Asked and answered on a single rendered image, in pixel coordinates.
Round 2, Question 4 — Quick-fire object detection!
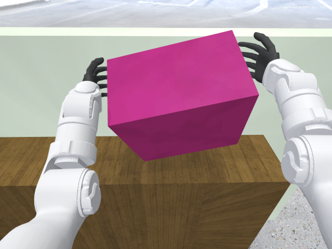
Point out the carton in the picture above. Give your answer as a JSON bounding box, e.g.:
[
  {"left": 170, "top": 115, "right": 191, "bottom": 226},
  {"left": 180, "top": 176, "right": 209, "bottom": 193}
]
[{"left": 107, "top": 30, "right": 259, "bottom": 161}]

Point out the right robot forearm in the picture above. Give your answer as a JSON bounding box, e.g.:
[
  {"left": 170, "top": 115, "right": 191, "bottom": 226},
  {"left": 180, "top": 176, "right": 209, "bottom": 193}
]
[{"left": 262, "top": 59, "right": 332, "bottom": 141}]

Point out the robot right upper arm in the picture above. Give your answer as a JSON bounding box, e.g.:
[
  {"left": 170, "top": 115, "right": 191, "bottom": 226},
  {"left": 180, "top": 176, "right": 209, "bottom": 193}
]
[{"left": 281, "top": 135, "right": 332, "bottom": 249}]

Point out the pedestal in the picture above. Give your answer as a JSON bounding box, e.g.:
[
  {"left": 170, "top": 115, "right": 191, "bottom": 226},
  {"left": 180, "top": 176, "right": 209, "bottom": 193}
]
[{"left": 0, "top": 135, "right": 290, "bottom": 249}]

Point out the right robot hand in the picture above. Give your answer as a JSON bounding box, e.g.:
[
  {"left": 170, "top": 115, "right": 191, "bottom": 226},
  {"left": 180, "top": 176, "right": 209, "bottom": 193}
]
[{"left": 238, "top": 32, "right": 280, "bottom": 83}]

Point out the left robot forearm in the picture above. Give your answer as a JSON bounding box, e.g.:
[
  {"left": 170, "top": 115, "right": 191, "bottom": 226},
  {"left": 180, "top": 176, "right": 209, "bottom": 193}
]
[{"left": 34, "top": 81, "right": 102, "bottom": 211}]

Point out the robot left upper arm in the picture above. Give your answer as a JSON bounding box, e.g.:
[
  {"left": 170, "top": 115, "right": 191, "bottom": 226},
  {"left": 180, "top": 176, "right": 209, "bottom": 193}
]
[{"left": 0, "top": 168, "right": 101, "bottom": 249}]

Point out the left robot hand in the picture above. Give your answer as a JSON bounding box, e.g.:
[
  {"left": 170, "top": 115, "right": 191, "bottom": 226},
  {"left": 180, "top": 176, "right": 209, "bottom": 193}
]
[{"left": 82, "top": 58, "right": 107, "bottom": 97}]

